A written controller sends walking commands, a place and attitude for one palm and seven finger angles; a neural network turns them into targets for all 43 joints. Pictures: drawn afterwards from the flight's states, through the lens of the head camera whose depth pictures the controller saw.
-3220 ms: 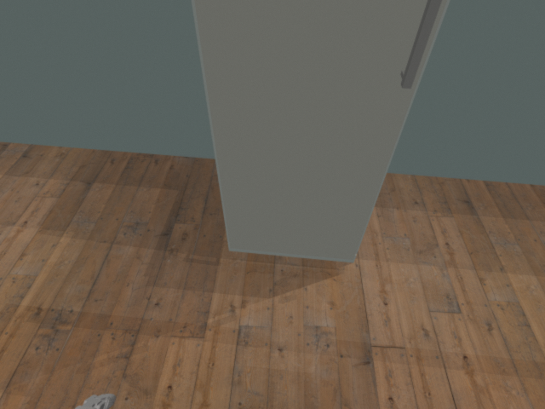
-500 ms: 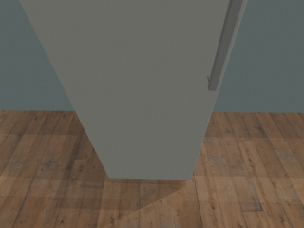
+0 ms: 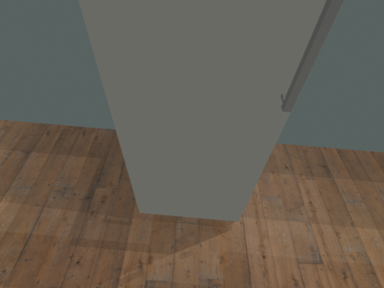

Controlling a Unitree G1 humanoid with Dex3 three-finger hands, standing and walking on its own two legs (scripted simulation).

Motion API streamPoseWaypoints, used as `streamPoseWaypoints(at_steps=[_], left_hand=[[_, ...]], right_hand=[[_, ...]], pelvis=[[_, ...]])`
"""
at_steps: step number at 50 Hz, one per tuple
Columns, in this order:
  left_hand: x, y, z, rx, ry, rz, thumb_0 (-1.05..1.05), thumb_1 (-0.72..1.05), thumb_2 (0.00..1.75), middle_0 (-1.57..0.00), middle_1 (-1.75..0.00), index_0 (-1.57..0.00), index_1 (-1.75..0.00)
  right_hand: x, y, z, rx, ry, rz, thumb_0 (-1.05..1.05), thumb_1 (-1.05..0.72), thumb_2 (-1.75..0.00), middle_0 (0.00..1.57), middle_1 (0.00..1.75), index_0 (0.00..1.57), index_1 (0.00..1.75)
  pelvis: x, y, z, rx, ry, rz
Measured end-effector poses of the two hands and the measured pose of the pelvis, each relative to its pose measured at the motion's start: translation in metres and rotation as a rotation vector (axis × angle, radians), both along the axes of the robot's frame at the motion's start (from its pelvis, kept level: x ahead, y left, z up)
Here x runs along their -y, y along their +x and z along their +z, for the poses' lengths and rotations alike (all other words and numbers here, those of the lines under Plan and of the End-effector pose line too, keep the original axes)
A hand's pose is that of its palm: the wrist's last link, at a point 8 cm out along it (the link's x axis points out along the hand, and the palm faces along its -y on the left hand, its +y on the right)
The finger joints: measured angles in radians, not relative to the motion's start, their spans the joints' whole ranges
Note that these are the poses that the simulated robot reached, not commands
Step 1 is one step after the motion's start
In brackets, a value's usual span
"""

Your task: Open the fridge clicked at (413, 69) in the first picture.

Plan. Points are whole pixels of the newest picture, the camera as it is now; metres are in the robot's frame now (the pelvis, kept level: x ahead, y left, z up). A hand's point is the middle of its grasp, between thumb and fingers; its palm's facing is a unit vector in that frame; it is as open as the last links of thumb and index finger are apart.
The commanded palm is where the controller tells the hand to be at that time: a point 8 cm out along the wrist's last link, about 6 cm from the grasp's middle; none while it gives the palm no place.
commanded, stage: come to a stop and stand still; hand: right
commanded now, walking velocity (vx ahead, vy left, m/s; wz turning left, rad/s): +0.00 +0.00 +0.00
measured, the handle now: (304, 58) +0.53 -0.19 +0.24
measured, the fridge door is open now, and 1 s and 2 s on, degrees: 0 0 0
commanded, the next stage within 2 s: look again from close up in 1.32 s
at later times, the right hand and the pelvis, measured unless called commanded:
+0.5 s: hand out of the picture -0.05 -0.16 -0.17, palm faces +0.05 +0.98 -0.17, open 7.3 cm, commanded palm none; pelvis -0.02 +0.00 +0.01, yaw +0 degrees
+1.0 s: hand out of the picture +0.03 -0.21 -0.16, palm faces +0.03 +0.97 -0.24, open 7.3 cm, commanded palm none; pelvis +0.00 -0.02 +0.00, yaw +0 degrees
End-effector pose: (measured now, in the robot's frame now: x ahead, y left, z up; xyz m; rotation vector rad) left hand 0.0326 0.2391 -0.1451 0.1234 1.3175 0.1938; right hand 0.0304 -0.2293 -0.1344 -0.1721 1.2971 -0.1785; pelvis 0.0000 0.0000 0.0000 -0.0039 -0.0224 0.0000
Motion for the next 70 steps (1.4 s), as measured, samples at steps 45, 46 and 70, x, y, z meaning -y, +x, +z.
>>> streamPoseWaypoints(at_steps=[45, 46, 70], left_hand=[[0.048, -0.046, -0.001, -0.018, -0.05, -0.036, 0.01, 0.91, 0.9, -0.2, -0.3, -0.2, -0.29], [0.049, -0.044, -0.001, -0.019, -0.048, -0.041, 0.02, 0.92, 0.9, -0.2, -0.3, -0.2, -0.29], [0.023, 0.0, 0.01, 0.01, 0.016, -0.075, 0.01, 0.9, 0.9, -0.2, -0.3, -0.2, -0.3]], right_hand=[[0.013, -0.028, -0.003, -0.02, 0.016, 0.0, 0.0, -0.91, -0.9, 0.2, 0.3, 0.2, 0.3], [0.017, -0.022, -0.002, -0.005, 0.009, 0.001, 0.0, -0.91, -0.9, 0.2, 0.3, 0.2, 0.3], [0.024, 0.001, 0.002, -0.014, 0.006, 0.022, 0.0, -0.91, -0.9, 0.2, 0.3, 0.2, 0.3]], pelvis=[[0.02, -0.005, 0.002, -0.007, 0.003, -0.003], [0.021, -0.004, 0.002, -0.005, 0.002, -0.004], [0.02, 0.01, 0.007, 0.011, -0.003, 0.005]])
